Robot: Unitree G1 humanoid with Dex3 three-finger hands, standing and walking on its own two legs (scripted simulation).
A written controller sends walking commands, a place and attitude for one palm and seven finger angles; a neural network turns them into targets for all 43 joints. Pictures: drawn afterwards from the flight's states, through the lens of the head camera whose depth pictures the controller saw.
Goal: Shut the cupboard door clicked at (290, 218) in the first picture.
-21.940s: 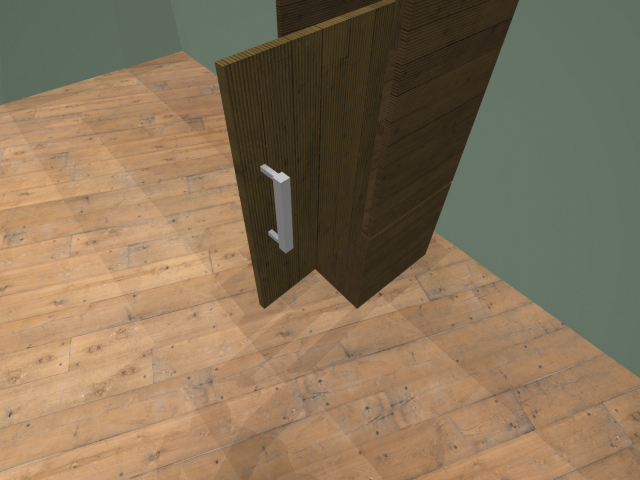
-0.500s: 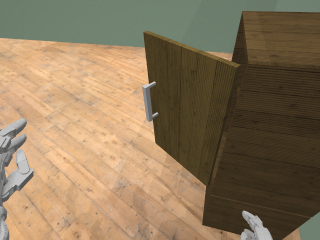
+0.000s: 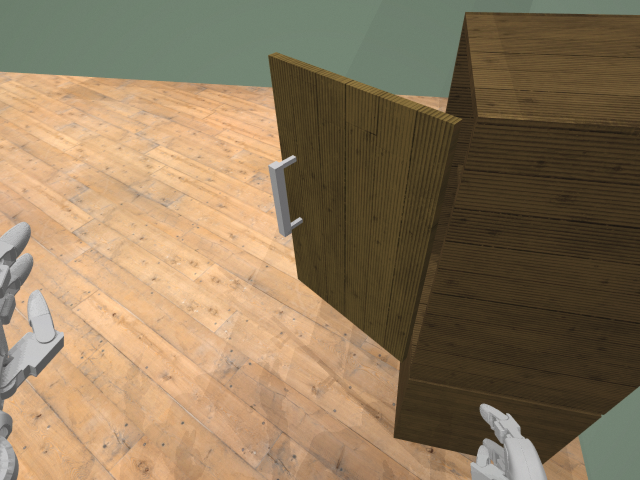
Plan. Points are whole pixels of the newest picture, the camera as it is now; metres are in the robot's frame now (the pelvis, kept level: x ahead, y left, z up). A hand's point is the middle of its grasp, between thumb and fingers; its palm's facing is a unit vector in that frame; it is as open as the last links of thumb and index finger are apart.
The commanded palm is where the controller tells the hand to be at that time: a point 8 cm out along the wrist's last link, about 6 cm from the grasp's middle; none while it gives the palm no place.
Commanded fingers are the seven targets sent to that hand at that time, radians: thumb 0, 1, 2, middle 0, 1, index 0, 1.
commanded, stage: step back with the hand held close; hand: left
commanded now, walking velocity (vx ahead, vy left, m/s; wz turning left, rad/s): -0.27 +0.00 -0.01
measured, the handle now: (288, 197) +0.65 +0.14 -0.02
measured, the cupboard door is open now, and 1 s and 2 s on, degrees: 57 57 57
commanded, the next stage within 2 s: stop stepping back and stand still in 1.74 s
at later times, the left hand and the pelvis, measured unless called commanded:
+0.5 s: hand (23, 380) +0.16 +0.28 +0.16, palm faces +0.43 -0.77 -0.47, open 7.4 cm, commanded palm +0.10 +0.31 +0.17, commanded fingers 0.00 0.90 0.90 -0.20 -0.30 -0.20 -0.30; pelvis -0.05 +0.02 -0.02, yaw -2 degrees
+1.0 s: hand out of the picture +0.12 +0.28 +0.16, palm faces +0.48 -0.74 -0.47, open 7.4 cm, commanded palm +0.05 +0.31 +0.17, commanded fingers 0.00 0.90 0.90 -0.20 -0.30 -0.20 -0.30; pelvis -0.09 +0.01 -0.03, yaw +0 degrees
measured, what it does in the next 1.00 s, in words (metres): shifts its weight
